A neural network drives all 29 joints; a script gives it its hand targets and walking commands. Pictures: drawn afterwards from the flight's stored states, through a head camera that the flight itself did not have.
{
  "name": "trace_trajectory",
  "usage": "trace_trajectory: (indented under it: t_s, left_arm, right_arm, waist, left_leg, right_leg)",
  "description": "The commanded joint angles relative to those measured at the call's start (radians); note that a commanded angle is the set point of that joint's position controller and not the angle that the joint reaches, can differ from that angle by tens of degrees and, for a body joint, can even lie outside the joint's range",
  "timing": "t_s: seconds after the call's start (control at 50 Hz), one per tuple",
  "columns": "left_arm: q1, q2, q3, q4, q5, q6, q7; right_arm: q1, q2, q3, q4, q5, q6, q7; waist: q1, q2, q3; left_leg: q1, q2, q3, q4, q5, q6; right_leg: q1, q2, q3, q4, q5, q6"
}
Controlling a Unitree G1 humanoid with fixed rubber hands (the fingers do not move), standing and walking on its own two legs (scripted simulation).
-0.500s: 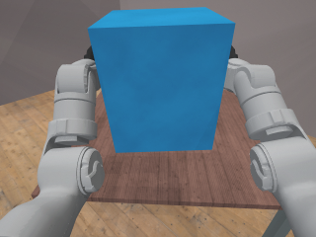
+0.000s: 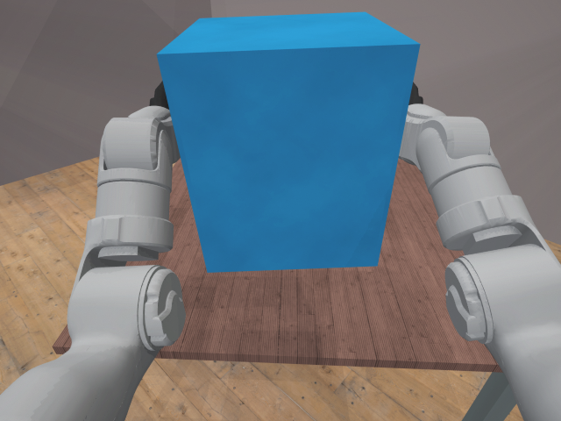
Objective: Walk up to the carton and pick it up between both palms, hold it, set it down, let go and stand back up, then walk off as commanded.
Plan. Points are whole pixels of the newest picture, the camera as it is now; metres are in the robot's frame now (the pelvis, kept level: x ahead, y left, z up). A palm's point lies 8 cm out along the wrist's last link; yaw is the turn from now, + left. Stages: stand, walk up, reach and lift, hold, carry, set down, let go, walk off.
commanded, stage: hold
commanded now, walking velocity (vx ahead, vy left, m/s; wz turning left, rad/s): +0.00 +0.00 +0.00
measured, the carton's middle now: (287, 140) +0.36 -0.01 +0.31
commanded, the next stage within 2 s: none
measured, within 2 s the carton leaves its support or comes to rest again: neither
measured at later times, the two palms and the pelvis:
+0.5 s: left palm (164, 125) +0.38 +0.14 +0.33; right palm (405, 124) +0.37 -0.16 +0.33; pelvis +0.00 +0.00 +0.00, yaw +0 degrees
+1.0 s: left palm (165, 127) +0.38 +0.14 +0.33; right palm (405, 126) +0.37 -0.16 +0.33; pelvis +0.00 +0.00 +0.00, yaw +0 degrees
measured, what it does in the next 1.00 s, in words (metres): stands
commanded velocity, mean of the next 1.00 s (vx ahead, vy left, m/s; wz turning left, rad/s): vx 0.00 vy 0.00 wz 0.00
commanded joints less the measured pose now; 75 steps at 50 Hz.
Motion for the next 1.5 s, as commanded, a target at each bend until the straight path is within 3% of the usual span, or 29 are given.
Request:
trace_trajectory:
  t_s: [0.0,0.1,0.14,0.18,0.24,0.3,0.34,0.38,0.4,0.46,0.54,0.58,0.66,0.72,0.76,0.8,0.84,0.98,1.04,1.08,1.14,1.16,1.18,1.2,1.24,1.26,1.28,1.42,1.48]
  left_arm:
    - [-0.812,-0.606,-0.271,-0.111,-0.153,-0.104,-0.131]
    - [-0.848,-0.592,-0.274,-0.127,-0.161,-0.104,-0.142]
    - [-0.887,-0.611,-0.299,-0.182,-0.182,-0.114,-0.137]
    - [-0.861,-0.587,-0.254,-0.089,-0.161,-0.109,-0.139]
    - [-0.882,-0.648,-0.326,-0.144,-0.19,-0.108,-0.138]
    - [-0.852,-0.607,-0.266,-0.092,-0.154,-0.11,-0.146]
    - [-0.863,-0.612,-0.276,-0.151,-0.155,-0.114,-0.144]
    - [-0.878,-0.636,-0.337,-0.182,-0.205,-0.115,-0.139]
    - [-0.871,-0.628,-0.313,-0.136,-0.183,-0.115,-0.134]
    - [-0.834,-0.602,-0.252,-0.114,-0.127,-0.105,-0.137]
    - [-0.841,-0.621,-0.29,-0.151,-0.166,-0.11,-0.132]
    - [-0.888,-0.637,-0.319,-0.14,-0.2,-0.114,-0.135]
    - [-0.861,-0.614,-0.273,-0.139,-0.15,-0.109,-0.135]
    - [-0.849,-0.63,-0.293,-0.144,-0.149,-0.107,-0.131]
    - [-0.872,-0.639,-0.321,-0.138,-0.184,-0.112,-0.13]
    - [-0.856,-0.647,-0.34,-0.204,-0.188,-0.112,-0.126]
    - [-0.844,-0.631,-0.299,-0.159,-0.154,-0.108,-0.123]
    - [-0.85,-0.626,-0.305,-0.158,-0.168,-0.099,-0.138]
    - [-0.894,-0.618,-0.31,-0.136,-0.182,-0.108,-0.135]
    - [-0.88,-0.612,-0.273,-0.106,-0.159,-0.11,-0.133]
    - [-0.875,-0.631,-0.313,-0.128,-0.202,-0.119,-0.133]
    - [-0.859,-0.624,-0.281,-0.084,-0.173,-0.116,-0.133]
    - [-0.846,-0.621,-0.295,-0.085,-0.174,-0.115,-0.137]
    - [-0.804,-0.603,-0.255,-0.054,-0.143,-0.108,-0.137]
    - [-0.849,-0.617,-0.263,-0.079,-0.145,-0.111,-0.143]
    - [-0.849,-0.605,-0.255,-0.089,-0.142,-0.11,-0.145]
    - [-0.871,-0.612,-0.275,-0.107,-0.169,-0.113,-0.146]
    - [-0.863,-0.608,-0.276,-0.11,-0.163,-0.117,-0.136]
    - [-0.885,-0.635,-0.311,-0.118,-0.189,-0.119,-0.136]
  right_arm:
    - [-0.887,0.697,0.116,-0.308,0.164,0.005,0.157]
    - [-0.933,0.719,0.136,-0.347,0.192,-0.003,0.158]
    - [-0.906,0.722,0.135,-0.333,0.187,0.0,0.154]
    - [-0.906,0.687,0.113,-0.298,0.165,0.007,0.155]
    - [-0.966,0.687,0.123,-0.387,0.189,-0.009,0.156]
    - [-0.849,0.689,0.09,-0.245,0.155,0.004,0.161]
    - [-0.888,0.706,0.129,-0.303,0.196,0.003,0.162]
    - [-0.93,0.692,0.137,-0.395,0.206,-0.005,0.154]
    - [-0.957,0.681,0.142,-0.403,0.2,-0.008,0.153]
    - [-0.867,0.685,0.131,-0.291,0.184,0.006,0.164]
    - [-0.929,0.706,0.138,-0.382,0.191,-0.007,0.162]
    - [-0.948,0.685,0.113,-0.366,0.177,-0.007,0.16]
    - [-0.846,0.692,0.112,-0.249,0.179,0.01,0.169]
    - [-0.892,0.68,0.125,-0.311,0.197,-0.003,0.167]
    - [-0.938,0.682,0.126,-0.368,0.185,-0.006,0.159]
    - [-0.921,0.688,0.148,-0.398,0.205,-0.007,0.16]
    - [-0.875,0.683,0.134,-0.327,0.197,0.001,0.165]
    - [-0.922,0.71,0.145,-0.38,0.203,-0.002,0.16]
    - [-0.924,0.707,0.121,-0.331,0.176,0.004,0.159]
    - [-0.94,0.711,0.133,-0.324,0.173,0.003,0.165]
    - [-0.934,0.709,0.126,-0.364,0.179,0.002,0.154]
    - [-0.933,0.691,0.118,-0.333,0.176,0.001,0.156]
    - [-0.893,0.672,0.106,-0.31,0.172,0.006,0.157]
    - [-0.925,0.67,0.115,-0.325,0.176,0.001,0.161]
    - [-0.894,0.69,0.098,-0.282,0.17,0.008,0.158]
    - [-0.912,0.701,0.117,-0.299,0.187,0.004,0.158]
    - [-0.908,0.695,0.099,-0.319,0.18,0.0,0.156]
    - [-0.905,0.696,0.13,-0.306,0.191,0.0,0.162]
    - [-0.968,0.687,0.124,-0.382,0.19,-0.01,0.154]
  waist:
    - [-0.012,0.003,-0.325]
    - [0.013,0.009,-0.399]
    - [-0.011,0.03,-0.414]
    - [-0.016,0.005,-0.338]
    - [-0.03,0.056,-0.443]
    - [-0.025,0.032,-0.327]
    - [0.003,0.041,-0.396]
    - [-0.035,0.043,-0.462]
    - [-0.022,0.027,-0.427]
    - [0.009,0.045,-0.323]
    - [0.008,0.008,-0.417]
    - [-0.032,0.031,-0.414]
    - [0.001,0.055,-0.329]
    - [0.002,0.047,-0.395]
    - [-0.031,0.023,-0.423]
    - [-0.018,0.05,-0.454]
    - [-0.007,0.053,-0.356]
    - [0.0,0.032,-0.399]
    - [-0.023,0.031,-0.367]
    - [0.007,0.01,-0.356]
    - [-0.038,0.025,-0.44]
    - [-0.02,0.028,-0.384]
    - [-0.039,0.044,-0.388]
    - [0.005,0.022,-0.353]
    - [-0.016,0.036,-0.33]
    - [0.001,0.022,-0.362]
    - [-0.031,0.027,-0.398]
    - [-0.001,0.041,-0.373]
    - [-0.038,0.021,-0.426]
  left_leg:
    - [-0.058,-0.059,0.027,-0.076,0.154,0.004]
    - [-0.05,-0.066,0.036,-0.07,0.182,0.008]
    - [-0.032,-0.064,0.029,-0.065,0.199,-0.002]
    - [-0.049,-0.063,0.031,-0.075,0.14,0.0]
    - [-0.027,-0.063,0.029,-0.057,0.203,-0.017]
    - [-0.059,-0.053,0.028,-0.091,0.122,-0.004]
    - [-0.027,-0.06,0.03,-0.073,0.226,-0.013]
    - [-0.008,-0.064,0.027,-0.048,0.26,-0.019]
    - [-0.019,-0.065,0.021,-0.05,0.225,-0.011]
    - [-0.036,-0.061,0.032,-0.075,0.185,-0.011]
    - [-0.033,-0.06,0.031,-0.069,0.201,-0.003]
    - [-0.029,-0.058,0.031,-0.065,0.193,-0.01]
    - [-0.044,-0.052,0.026,-0.085,0.175,-0.013]
    - [-0.039,-0.051,0.025,-0.074,0.213,-0.016]
    - [-0.019,-0.054,0.026,-0.059,0.211,-0.014]
    - [-0.013,-0.062,0.026,-0.045,0.269,-0.019]
    - [-0.023,-0.058,0.031,-0.065,0.213,-0.018]
    - [-0.021,-0.062,0.03,-0.063,0.203,-0.005]
    - [-0.037,-0.058,0.027,-0.069,0.145,-0.005]
    - [-0.06,-0.057,0.027,-0.089,0.125,0.005]
    - [-0.031,-0.061,0.023,-0.062,0.192,-0.004]
    - [-0.024,-0.059,0.023,-0.066,0.183,-0.004]
    - [-0.024,-0.055,0.02,-0.067,0.177,-0.011]
    - [-0.045,-0.057,0.02,-0.075,0.159,-0.002]
    - [-0.051,-0.055,0.02,-0.09,0.152,-0.007]
    - [-0.047,-0.057,0.024,-0.077,0.175,-0.001]
    - [-0.038,-0.061,0.024,-0.069,0.16,-0.001]
    - [-0.011,-0.059,0.029,-0.064,0.206,-0.007]
    - [-0.021,-0.064,0.022,-0.055,0.188,-0.005]
  right_leg:
    - [0.288,0.028,0.034,0.002,0.163,0.061]
    - [0.323,0.027,0.031,0.01,0.202,0.072]
    - [0.321,0.028,0.031,0.016,0.232,0.069]
    - [0.28,0.025,0.034,-0.004,0.164,0.063]
    - [0.325,0.031,0.028,0.02,0.22,0.058]
    - [0.29,0.025,0.031,0.003,0.15,0.059]
    - [0.338,0.036,0.029,0.022,0.231,0.063]
    - [0.344,0.034,0.03,0.028,0.287,0.064]
    - [0.314,0.035,0.033,0.013,0.225,0.062]
    - [0.28,0.034,0.026,0.006,0.169,0.06]
    - [0.309,0.039,0.028,0.015,0.2,0.064]
    - [0.288,0.035,0.033,0.012,0.2,0.061]
    - [0.285,0.037,0.033,0.013,0.159,0.052]
    - [0.317,0.042,0.03,0.025,0.198,0.053]
    - [0.308,0.038,0.032,0.018,0.219,0.059]
    - [0.325,0.042,0.033,0.026,0.257,0.061]
    - [0.279,0.039,0.033,0.011,0.19,0.056]
    - [0.304,0.029,0.029,0.011,0.215,0.066]
    - [0.269,0.023,0.034,0.005,0.171,0.063]
    - [0.266,0.03,0.029,0.008,0.133,0.062]
    - [0.308,0.028,0.036,0.015,0.231,0.067]
    - [0.273,0.032,0.036,0.005,0.194,0.061]
    - [0.281,0.029,0.04,0.011,0.207,0.057]
    - [0.283,0.031,0.039,0.003,0.163,0.059]
    - [0.283,0.03,0.033,0.004,0.168,0.058]
    - [0.311,0.028,0.034,0.014,0.195,0.063]
    - [0.304,0.023,0.04,0.01,0.198,0.064]
    - [0.292,0.032,0.035,0.008,0.209,0.061]
    - [0.295,0.03,0.037,0.01,0.216,0.066]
